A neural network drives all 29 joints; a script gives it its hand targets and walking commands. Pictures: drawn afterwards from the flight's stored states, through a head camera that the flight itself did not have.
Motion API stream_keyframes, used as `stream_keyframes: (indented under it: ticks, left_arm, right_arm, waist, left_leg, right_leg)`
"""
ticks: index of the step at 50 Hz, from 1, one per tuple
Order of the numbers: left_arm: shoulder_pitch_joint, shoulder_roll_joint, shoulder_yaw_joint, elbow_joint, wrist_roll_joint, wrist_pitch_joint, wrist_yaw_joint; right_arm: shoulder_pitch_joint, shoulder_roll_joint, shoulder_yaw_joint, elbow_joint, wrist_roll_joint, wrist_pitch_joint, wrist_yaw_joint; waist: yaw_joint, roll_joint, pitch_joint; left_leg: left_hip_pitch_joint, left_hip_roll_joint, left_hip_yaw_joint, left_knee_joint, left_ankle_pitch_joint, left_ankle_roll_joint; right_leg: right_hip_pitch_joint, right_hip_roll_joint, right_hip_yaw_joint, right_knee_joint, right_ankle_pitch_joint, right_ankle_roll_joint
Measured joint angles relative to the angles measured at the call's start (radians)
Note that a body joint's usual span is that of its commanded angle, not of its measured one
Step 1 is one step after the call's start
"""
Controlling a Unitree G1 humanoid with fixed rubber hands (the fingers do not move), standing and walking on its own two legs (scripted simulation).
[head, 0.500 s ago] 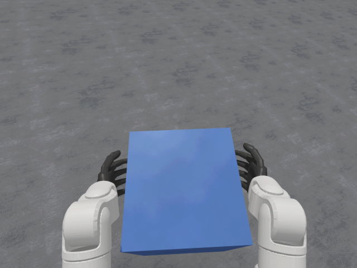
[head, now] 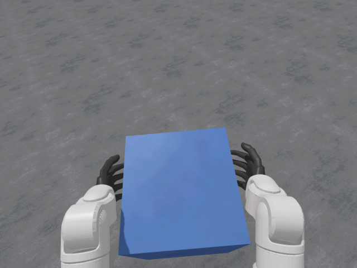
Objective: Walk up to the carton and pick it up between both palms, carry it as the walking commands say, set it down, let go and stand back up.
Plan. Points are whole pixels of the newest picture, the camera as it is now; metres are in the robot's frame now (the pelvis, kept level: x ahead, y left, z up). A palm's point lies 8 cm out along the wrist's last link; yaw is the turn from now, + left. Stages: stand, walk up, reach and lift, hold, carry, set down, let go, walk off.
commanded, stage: carry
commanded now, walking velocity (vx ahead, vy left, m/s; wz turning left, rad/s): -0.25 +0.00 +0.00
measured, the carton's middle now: (182, 200) +0.28 -0.01 +0.02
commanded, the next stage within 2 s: none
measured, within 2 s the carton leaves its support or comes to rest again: neither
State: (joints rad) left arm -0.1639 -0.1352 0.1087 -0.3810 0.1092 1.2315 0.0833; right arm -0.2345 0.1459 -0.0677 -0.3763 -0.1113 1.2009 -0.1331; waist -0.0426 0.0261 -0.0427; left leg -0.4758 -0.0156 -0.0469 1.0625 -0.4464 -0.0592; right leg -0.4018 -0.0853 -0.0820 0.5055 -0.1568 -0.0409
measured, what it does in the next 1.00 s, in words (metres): walks backwards: left foot, then right foot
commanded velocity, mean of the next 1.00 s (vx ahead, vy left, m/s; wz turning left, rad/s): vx -0.25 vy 0.00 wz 0.00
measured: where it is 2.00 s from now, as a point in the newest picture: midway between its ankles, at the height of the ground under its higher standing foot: outside the picture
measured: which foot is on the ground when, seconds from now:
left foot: up 0.00-0.18, down 0.20-0.78, up 0.80-1.00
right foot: down 0.00-0.20, up 0.22-0.72, down 0.74-1.00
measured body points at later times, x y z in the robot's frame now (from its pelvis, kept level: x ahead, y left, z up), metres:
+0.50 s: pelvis -0.20 +0.07 +0.00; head -0.18 +0.11 +0.45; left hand +0.08 +0.24 +0.07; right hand +0.11 -0.05 +0.10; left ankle -0.15 +0.14 -0.74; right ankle -0.25 -0.08 -0.65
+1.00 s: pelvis -0.42 +0.03 +0.00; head -0.43 -0.01 +0.45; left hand -0.15 +0.17 +0.10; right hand -0.14 -0.13 +0.09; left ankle -0.43 +0.22 -0.64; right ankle -0.37 -0.04 -0.74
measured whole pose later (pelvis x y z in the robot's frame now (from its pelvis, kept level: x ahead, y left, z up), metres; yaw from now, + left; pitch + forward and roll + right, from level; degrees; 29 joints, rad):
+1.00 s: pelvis -0.42 +0.03 +0.00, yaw +0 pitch +1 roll +5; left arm -0.14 -0.13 0.09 -0.39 0.10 1.25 0.11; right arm -0.22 0.14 -0.07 -0.37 -0.10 1.21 -0.13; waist -0.04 0.03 -0.05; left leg -0.56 -0.02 -0.06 1.15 -0.37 -0.05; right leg -0.36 -0.08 -0.08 0.51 -0.18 -0.05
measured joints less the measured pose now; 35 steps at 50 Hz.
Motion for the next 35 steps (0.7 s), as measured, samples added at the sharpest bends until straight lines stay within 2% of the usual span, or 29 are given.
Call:
stream_keyframes:
  ticks: [7,10,11,12,14,17,20,24,29,35]
  left_arm:
    - [-0.009,-0.001,0.012,0.034,0.007,0.008,-0.006]
    - [-0.007,0.0,0.006,0.022,0.007,0.009,0.001]
    - [-0.002,0.001,0.011,0.025,0.005,0.006,0.004]
    - [0.018,0.003,0.011,0.031,0.002,0.005,0.005]
    - [0.063,0.007,-0.003,0.033,-0.009,0.016,0.018]
    - [0.061,0.007,-0.027,0.006,-0.024,0.034,0.04]
    - [0.022,0.004,-0.032,-0.033,-0.023,0.027,0.052]
    - [-0.032,-0.003,-0.023,-0.032,-0.009,0.021,0.055]
    - [-0.048,-0.007,-0.029,0.004,-0.003,0.025,0.052]
    - [-0.027,-0.003,-0.038,0.011,-0.006,0.031,0.048]
  right_arm:
    - [-0.011,0.002,-0.004,0.042,-0.008,0.002,0.001]
    - [-0.012,0.003,-0.01,0.041,-0.004,-0.005,0.008]
    - [-0.007,0.003,-0.004,0.055,-0.005,-0.016,0.011]
    - [0.004,0.001,0.007,0.072,-0.007,-0.019,0.014]
    - [0.037,-0.006,0.023,0.093,-0.006,-0.015,0.021]
    - [0.066,-0.01,0.011,0.052,0.004,-0.014,0.027]
    - [0.037,-0.006,-0.014,0.013,0.012,-0.03,0.034]
    - [0.0,0.001,-0.04,0.011,-0.002,-0.049,0.05]
    - [0.003,0.0,-0.052,0.019,-0.014,-0.039,0.055]
    - [0.023,-0.003,-0.042,0.014,-0.015,-0.02,0.051]
  waist:
    - [0.023,-0.051,-0.001]
    - [0.027,-0.063,0.022]
    - [0.037,-0.093,0.039]
    - [0.047,-0.103,0.044]
    - [0.055,-0.076,0.035]
    - [0.065,-0.058,0.041]
    - [0.083,-0.055,0.044]
    - [0.088,-0.052,0.022]
    - [0.068,-0.035,0.004]
    - [0.039,-0.008,0.013]
  left_leg:
    - [0.165,-0.002,0.083,-0.292,-0.061,0.035]
    - [0.249,-0.008,0.122,-0.527,0.056,0.055]
    - [0.244,-0.026,0.136,-0.53,0.097,0.071]
    - [0.235,-0.029,0.145,-0.52,0.11,0.087]
    - [0.209,0.003,0.138,-0.506,0.118,0.106]
    - [0.178,0.031,0.113,-0.521,0.158,0.116]
    - [0.14,0.048,0.118,-0.533,0.201,0.121]
    - [0.086,0.059,0.135,-0.546,0.253,0.131]
    - [0.026,0.063,0.153,-0.575,0.331,0.139]
    - [-0.037,0.063,0.177,-0.633,0.456,0.138]
  right_leg:
    - [-0.086,-0.034,-0.024,-0.037,0.113,0.018]
    - [-0.127,-0.041,-0.036,-0.034,0.16,0.037]
    - [-0.143,-0.055,-0.018,-0.009,0.121,0.044]
    - [-0.162,-0.049,0.001,0.05,-0.003,0.055]
    - [-0.212,0.007,0.029,0.276,-0.188,0.07]
    - [-0.238,0.06,0.062,0.56,-0.234,0.074]
    - [-0.213,0.076,0.064,0.657,-0.25,0.089]
    - [-0.13,0.08,0.058,0.607,-0.295,0.1]
    - [-0.045,0.095,0.054,0.51,-0.349,0.095]
    - [0.05,0.105,0.017,0.294,-0.392,0.052]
